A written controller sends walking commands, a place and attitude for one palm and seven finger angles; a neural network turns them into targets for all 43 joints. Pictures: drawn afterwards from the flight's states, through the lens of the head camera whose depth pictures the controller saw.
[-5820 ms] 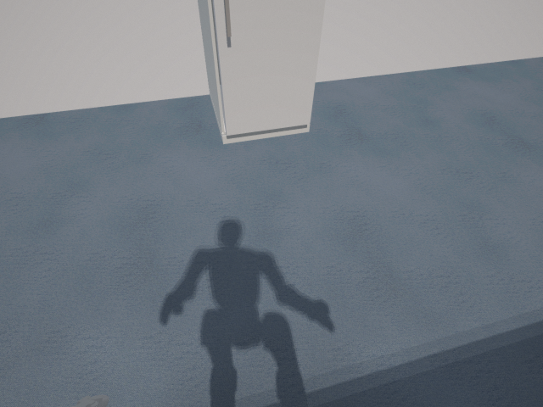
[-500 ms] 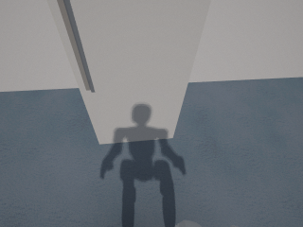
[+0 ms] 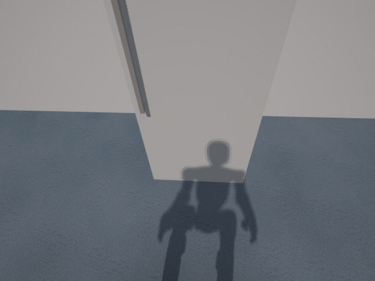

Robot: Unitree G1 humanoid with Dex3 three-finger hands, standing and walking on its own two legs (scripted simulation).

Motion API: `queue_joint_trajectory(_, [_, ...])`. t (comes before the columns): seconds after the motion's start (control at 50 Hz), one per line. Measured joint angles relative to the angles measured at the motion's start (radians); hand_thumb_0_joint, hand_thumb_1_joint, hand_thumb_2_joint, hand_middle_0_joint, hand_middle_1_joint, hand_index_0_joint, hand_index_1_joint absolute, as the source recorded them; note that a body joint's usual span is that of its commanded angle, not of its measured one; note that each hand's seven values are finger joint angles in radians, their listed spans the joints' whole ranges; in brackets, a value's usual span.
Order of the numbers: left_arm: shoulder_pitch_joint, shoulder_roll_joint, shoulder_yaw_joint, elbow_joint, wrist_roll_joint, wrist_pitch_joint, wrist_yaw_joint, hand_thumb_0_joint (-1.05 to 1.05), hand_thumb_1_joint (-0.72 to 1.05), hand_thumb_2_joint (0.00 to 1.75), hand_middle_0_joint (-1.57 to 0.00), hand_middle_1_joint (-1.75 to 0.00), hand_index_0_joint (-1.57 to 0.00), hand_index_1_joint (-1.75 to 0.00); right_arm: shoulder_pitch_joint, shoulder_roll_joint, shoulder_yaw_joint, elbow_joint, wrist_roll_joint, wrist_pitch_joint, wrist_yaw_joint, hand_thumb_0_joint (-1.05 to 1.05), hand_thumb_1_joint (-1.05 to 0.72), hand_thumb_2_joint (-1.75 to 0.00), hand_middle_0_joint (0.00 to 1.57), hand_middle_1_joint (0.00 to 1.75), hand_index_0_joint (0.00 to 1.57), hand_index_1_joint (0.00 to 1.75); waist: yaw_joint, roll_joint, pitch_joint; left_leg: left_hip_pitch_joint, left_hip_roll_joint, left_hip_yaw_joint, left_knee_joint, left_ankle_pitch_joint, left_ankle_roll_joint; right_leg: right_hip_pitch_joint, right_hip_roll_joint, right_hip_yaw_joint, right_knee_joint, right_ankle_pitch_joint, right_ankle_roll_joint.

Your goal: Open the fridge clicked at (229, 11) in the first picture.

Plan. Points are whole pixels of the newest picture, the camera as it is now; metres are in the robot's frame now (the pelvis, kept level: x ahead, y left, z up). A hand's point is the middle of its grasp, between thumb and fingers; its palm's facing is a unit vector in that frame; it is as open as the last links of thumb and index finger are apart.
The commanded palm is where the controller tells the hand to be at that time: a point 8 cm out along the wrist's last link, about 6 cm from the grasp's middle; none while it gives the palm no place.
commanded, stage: take the last steps up to it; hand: left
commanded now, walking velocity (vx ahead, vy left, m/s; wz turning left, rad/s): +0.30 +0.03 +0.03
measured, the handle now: (130, 55) +0.72 +0.25 +0.11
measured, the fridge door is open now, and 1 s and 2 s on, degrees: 0 0 0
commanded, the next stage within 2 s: come to a stop and stand still in 0.84 s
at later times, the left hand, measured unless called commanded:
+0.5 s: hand (119, 266) +0.18 +0.20 -0.18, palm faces +0.00 -0.98 -0.22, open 7.4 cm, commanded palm none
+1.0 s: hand (129, 251) +0.22 +0.20 -0.20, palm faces +0.10 -0.99 -0.14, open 7.3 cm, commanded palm none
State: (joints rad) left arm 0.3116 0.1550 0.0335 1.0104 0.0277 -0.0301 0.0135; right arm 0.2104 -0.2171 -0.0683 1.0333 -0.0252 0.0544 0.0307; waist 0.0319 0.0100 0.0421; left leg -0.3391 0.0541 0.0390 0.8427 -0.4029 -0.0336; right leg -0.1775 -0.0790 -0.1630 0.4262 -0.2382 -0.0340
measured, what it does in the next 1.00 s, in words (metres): walks ahead: left foot, then right foot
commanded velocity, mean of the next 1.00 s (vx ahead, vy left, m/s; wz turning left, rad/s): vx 0.20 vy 0.00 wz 0.00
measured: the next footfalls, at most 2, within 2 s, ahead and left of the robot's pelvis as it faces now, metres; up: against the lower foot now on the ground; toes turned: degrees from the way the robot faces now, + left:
left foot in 0.14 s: +0.04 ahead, +0.16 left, +0.00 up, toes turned +7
right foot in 0.52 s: +0.24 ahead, -0.09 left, +0.00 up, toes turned -9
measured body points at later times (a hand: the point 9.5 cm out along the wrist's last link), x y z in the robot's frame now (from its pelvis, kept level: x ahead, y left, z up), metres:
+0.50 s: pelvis +0.11 +0.02 -0.02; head +0.13 +0.00 +0.43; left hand +0.18 +0.26 -0.16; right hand +0.03 -0.20 -0.18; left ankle +0.00 +0.15 -0.75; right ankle +0.20 -0.08 -0.74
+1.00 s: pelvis +0.26 +0.03 -0.02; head +0.27 +0.05 +0.43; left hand +0.22 +0.25 -0.19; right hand +0.35 -0.20 -0.15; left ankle +0.32 +0.13 -0.75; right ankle +0.20 -0.08 -0.74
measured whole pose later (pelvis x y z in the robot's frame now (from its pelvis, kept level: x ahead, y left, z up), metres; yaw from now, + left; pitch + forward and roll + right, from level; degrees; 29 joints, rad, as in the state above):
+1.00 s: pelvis +0.26 +0.03 -0.02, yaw +0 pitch -2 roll -1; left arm 0.34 0.16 0.04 1.13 0.01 -0.02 0.01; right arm 0.16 -0.16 -0.03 1.03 -0.02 -0.05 0.01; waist 0.03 -0.03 0.06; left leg -0.32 0.05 0.12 0.56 -0.17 0.03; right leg -0.13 -0.04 -0.14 0.58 -0.41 0.00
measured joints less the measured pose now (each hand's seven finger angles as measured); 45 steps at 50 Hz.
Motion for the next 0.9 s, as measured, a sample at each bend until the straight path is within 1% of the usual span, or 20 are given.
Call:
queue_joint_trajectory(0.08, [0.048,0.016,0.006,0.048,0.001,0.003,-0.006,0.01,0.92,0.90,-0.21,-0.30,-0.20,-0.30,-0.012,0.009,0.009,0.000,0.004,-0.021,-0.002,0.01,-0.91,-0.90,0.20,0.30,0.20,0.30,0.024,-0.022,-0.010,0.065,-0.003,0.027,-0.169,0.001,0.021,0.008,-0.011,-0.007,-0.010,-0.001,0.017])
queue_joint_trajectory(0.14, [0.088,0.024,0.012,0.089,-0.008,0.017,-0.008,0.01,0.91,0.90,-0.20,-0.30,-0.20,-0.30,-0.011,0.014,0.020,-0.011,0.007,-0.054,-0.009,0.00,-0.91,-0.90,0.20,0.30,0.20,0.30,0.025,-0.018,-0.024,0.158,-0.003,0.053,-0.366,0.056,0.034,-0.005,-0.005,-0.012,0.045,-0.037,0.037])
queue_joint_trajectory(0.16, [0.096,0.028,0.013,0.101,-0.011,0.026,-0.009,0.01,0.91,0.90,-0.20,-0.30,-0.20,-0.30,-0.012,0.019,0.021,-0.012,0.005,-0.067,-0.015,0.00,-0.91,-0.90,0.20,0.30,0.20,0.30,0.018,-0.020,-0.024,0.163,-0.004,0.052,-0.382,0.106,0.038,-0.023,-0.007,-0.008,0.097,-0.079,0.039])
queue_joint_trajectory(0.2, [0.098,0.038,0.015,0.121,-0.008,0.048,-0.011,0.01,0.91,0.90,-0.20,-0.30,-0.20,-0.30,-0.003,0.042,0.028,-0.013,0.001,-0.080,-0.023,0.00,-0.91,-0.90,0.20,0.30,0.20,0.30,0.012,-0.045,-0.019,0.171,-0.017,0.066,-0.354,0.107,0.039,-0.084,-0.009,0.036,0.262,-0.182,0.033])
queue_joint_trajectory(0.22, [0.093,0.039,0.016,0.126,-0.006,0.057,-0.014,0.01,0.91,0.90,-0.20,-0.30,-0.20,-0.30,0.010,0.050,0.031,-0.013,0.000,-0.084,-0.026,0.00,-0.91,-0.90,0.20,0.30,0.20,0.30,0.007,-0.048,-0.020,0.183,-0.020,0.070,-0.360,0.099,0.041,-0.123,-0.005,0.052,0.354,-0.198,0.030])
queue_joint_trajectory(0.26, [0.073,0.039,0.019,0.125,-0.004,0.060,-0.023,0.01,0.91,0.90,-0.20,-0.30,-0.20,-0.30,0.041,0.059,0.032,-0.006,0.002,-0.091,-0.039,0.00,-0.92,-0.90,0.20,0.30,0.20,0.30,-0.005,-0.047,-0.018,0.218,-0.028,0.072,-0.402,0.099,0.042,-0.198,-0.005,0.072,0.491,-0.166,0.029])
queue_joint_trajectory(0.32, [0.027,0.036,0.019,0.101,-0.005,0.047,-0.031,0.01,0.91,0.90,-0.20,-0.30,-0.20,-0.30,0.090,0.063,0.036,0.023,0.004,-0.098,-0.044,0.00,-0.92,-0.90,0.20,0.30,0.20,0.30,-0.013,-0.042,-0.009,0.274,-0.042,0.073,-0.475,0.119,0.042,-0.277,-0.017,0.086,0.550,-0.096,0.039])
queue_joint_trajectory(0.36, [-0.010,0.033,0.019,0.080,-0.007,0.041,-0.031,0.01,0.91,0.90,-0.20,-0.30,-0.20,-0.30,0.120,0.066,0.037,0.046,0.004,-0.098,-0.044,0.00,-0.92,-0.90,0.20,0.30,0.20,0.30,-0.017,-0.037,-0.002,0.306,-0.047,0.076,-0.505,0.119,0.041,-0.304,-0.026,0.085,0.507,-0.069,0.046])
queue_joint_trajectory(0.42, [-0.067,0.027,0.019,0.051,-0.010,0.035,-0.033,0.01,0.91,0.90,-0.20,-0.30,-0.20,-0.30,0.155,0.070,0.035,0.076,0.001,-0.096,-0.042,0.00,-0.91,-0.90,0.20,0.30,0.20,0.30,-0.032,-0.028,0.012,0.343,-0.046,0.083,-0.516,0.096,0.029,-0.304,-0.028,0.076,0.382,-0.049,0.046])
queue_joint_trajectory(0.46, [-0.103,0.024,0.021,0.033,-0.011,0.029,-0.034,0.01,0.91,0.90,-0.20,-0.30,-0.20,-0.30,0.173,0.070,0.032,0.092,-0.002,-0.093,-0.040,0.00,-0.91,-0.90,0.20,0.30,0.20,0.30,-0.044,-0.018,0.023,0.360,-0.038,0.088,-0.496,0.062,0.016,-0.284,-0.020,0.066,0.298,-0.034,0.040])
queue_joint_trajectory(0.5, [-0.129,0.024,0.022,0.016,-0.010,0.015,-0.036,0.01,0.91,0.90,-0.20,-0.30,-0.20,-0.30,0.191,0.069,0.030,0.106,-0.002,-0.089,-0.039,0.00,-0.91,-0.90,0.20,0.30,0.20,0.30,-0.055,-0.006,0.030,0.363,-0.022,0.091,-0.435,0.006,0.000,-0.236,-0.001,0.051,0.206,-0.003,0.028])
queue_joint_trajectory(0.52, [-0.140,0.026,0.023,0.008,-0.007,0.001,-0.035,0.01,0.91,0.90,-0.20,-0.30,-0.20,-0.30,0.200,0.069,0.029,0.112,0.001,-0.088,-0.037,0.00,-0.91,-0.90,0.20,0.30,0.20,0.30,-0.056,0.000,0.033,0.344,-0.010,0.088,-0.363,-0.036,0.002,-0.217,0.008,0.045,0.178,0.042,0.011])
queue_joint_trajectory(0.54, [-0.154,0.023,0.024,0.003,-0.006,-0.014,-0.032,0.01,0.91,0.90,-0.20,-0.30,-0.20,-0.30,0.198,0.067,0.028,0.118,0.006,-0.084,-0.035,0.00,-0.91,-0.90,0.20,0.30,0.20,0.30,-0.056,0.011,0.043,0.297,0.005,0.074,-0.234,-0.072,0.017,-0.220,0.017,0.035,0.209,0.047,-0.007])
queue_joint_trajectory(0.58, [-0.165,0.017,0.021,-0.005,-0.012,-0.033,-0.026,0.01,0.91,0.90,-0.20,-0.30,-0.20,-0.30,0.179,0.063,0.027,0.124,0.012,-0.071,-0.031,0.00,-0.91,-0.90,0.20,0.30,0.20,0.30,-0.055,0.020,0.054,0.169,0.002,0.023,0.070,-0.099,0.046,-0.203,0.028,0.019,0.237,-0.001,-0.031])
queue_joint_trajectory(0.6, [-0.163,0.012,0.019,-0.006,-0.014,-0.034,-0.021,0.00,0.91,0.90,-0.20,-0.30,-0.20,-0.30,0.166,0.060,0.023,0.123,0.012,-0.067,-0.030,0.01,-0.91,-0.90,0.20,0.30,0.20,0.30,-0.054,0.023,0.054,0.107,0.001,0.010,0.187,-0.075,0.054,-0.182,0.034,0.014,0.221,-0.014,-0.035])
queue_joint_trajectory(0.64, [-0.149,0.000,0.014,-0.001,-0.014,-0.032,-0.010,0.00,0.91,0.90,-0.20,-0.30,-0.20,-0.30,0.134,0.050,0.017,0.108,0.008,-0.064,-0.028,0.01,-0.91,-0.90,0.20,0.30,0.20,0.30,-0.053,0.027,0.046,0.003,0.013,0.008,0.298,-0.002,0.055,-0.134,0.046,0.006,0.159,-0.005,-0.031])
queue_joint_trajectory(0.68, [-0.128,-0.006,0.018,0.011,-0.015,-0.032,0.004,0.00,0.93,0.90,-0.20,-0.30,-0.20,-0.30,0.099,0.045,0.014,0.082,0.003,-0.065,-0.027,0.01,-0.91,-0.90,0.20,0.30,0.20,0.30,-0.056,0.027,0.032,-0.073,0.030,0.013,0.289,0.053,0.045,-0.091,0.057,0.002,0.092,0.013,-0.032])
queue_joint_trajectory(0.76, [-0.085,0.004,0.013,0.041,-0.010,-0.031,0.005,0.00,0.94,0.90,-0.20,-0.30,-0.20,-0.30,0.038,0.045,0.013,0.034,0.002,-0.069,-0.023,0.00,-0.91,-0.90,0.20,0.30,0.20,0.30,-0.053,0.019,0.010,-0.140,0.051,0.031,0.124,0.108,0.020,-0.022,0.070,0.001,-0.005,0.030,-0.032])
queue_joint_trajectory(0.82, [-0.055,0.001,0.006,0.063,-0.008,-0.029,-0.001,0.00,0.94,0.90,-0.20,-0.30,-0.20,-0.30,-0.002,0.041,0.012,0.017,0.004,-0.072,-0.021,0.00,-0.92,-0.90,0.20,0.30,0.20,0.30,-0.037,0.014,0.006,-0.136,0.050,0.040,-0.013,0.130,0.011,0.021,0.074,0.003,-0.036,0.022,-0.022])
queue_joint_trajectory(0.9, [-0.016,-0.003,0.003,0.089,-0.008,-0.023,-0.004,0.00,0.92,0.90,-0.20,-0.30,-0.20,-0.30,-0.039,0.041,0.019,0.007,0.007,-0.076,-0.015,0.00,-0.92,-0.90,0.20,0.30,0.20,0.30,-0.010,0.000,0.008,-0.086,0.034,0.055,-0.152,0.147,0.013,0.066,0.071,0.002,-0.029,-0.020,0.000])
